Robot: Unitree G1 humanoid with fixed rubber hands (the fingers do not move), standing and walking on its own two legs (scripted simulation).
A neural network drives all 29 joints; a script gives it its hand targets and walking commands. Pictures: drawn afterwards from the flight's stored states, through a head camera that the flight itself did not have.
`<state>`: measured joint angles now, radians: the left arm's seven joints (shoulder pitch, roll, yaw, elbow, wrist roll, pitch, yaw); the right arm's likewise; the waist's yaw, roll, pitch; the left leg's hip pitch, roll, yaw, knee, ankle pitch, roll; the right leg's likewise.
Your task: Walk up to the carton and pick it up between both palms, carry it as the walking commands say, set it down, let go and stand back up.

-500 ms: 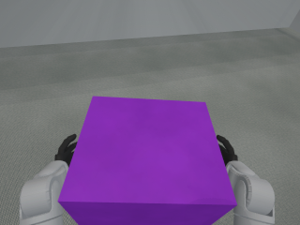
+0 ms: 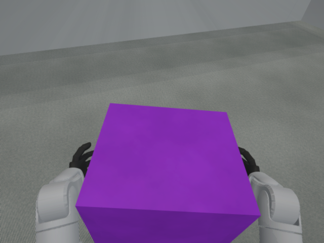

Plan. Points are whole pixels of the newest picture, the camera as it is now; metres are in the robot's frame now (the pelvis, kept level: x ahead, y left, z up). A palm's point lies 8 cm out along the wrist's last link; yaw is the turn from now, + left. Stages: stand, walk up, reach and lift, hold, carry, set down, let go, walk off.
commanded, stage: carry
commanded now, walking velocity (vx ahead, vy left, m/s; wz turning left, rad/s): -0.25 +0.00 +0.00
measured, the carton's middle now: (163, 183) +0.26 +0.00 +0.01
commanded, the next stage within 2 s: none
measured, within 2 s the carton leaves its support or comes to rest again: neither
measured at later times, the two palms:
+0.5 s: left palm out of the picture +0.07 +0.17 +0.09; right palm out of the picture +0.02 -0.22 +0.07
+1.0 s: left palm out of the picture -0.15 +0.25 +0.08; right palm out of the picture -0.15 -0.14 +0.09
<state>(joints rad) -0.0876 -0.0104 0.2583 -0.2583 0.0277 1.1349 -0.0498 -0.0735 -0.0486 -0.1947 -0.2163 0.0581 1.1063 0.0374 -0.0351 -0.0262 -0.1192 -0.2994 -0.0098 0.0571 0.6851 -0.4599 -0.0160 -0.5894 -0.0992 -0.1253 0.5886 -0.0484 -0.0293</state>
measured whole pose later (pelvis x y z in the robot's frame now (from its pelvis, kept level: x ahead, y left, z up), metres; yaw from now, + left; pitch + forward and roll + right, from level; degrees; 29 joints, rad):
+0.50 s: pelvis -0.20 +0.00 +0.01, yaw -3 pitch +2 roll +1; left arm -0.08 -0.04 0.26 -0.34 -0.04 1.10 -0.04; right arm 0.03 -0.02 -0.24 -0.43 0.07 1.09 0.03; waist -0.03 0.04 0.00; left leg -0.59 0.01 0.05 0.92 -0.43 -0.01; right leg -0.36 -0.02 -0.07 0.64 -0.31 -0.03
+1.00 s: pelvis -0.39 +0.03 +0.01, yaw -2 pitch +3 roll -1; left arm -0.05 0.05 0.28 -0.35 -0.08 1.12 -0.04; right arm 0.00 0.07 -0.22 -0.39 0.03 1.10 0.02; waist 0.06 -0.05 -0.09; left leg -0.48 0.05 0.10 0.61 -0.19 0.03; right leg -0.50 0.00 -0.02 1.05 -0.46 0.05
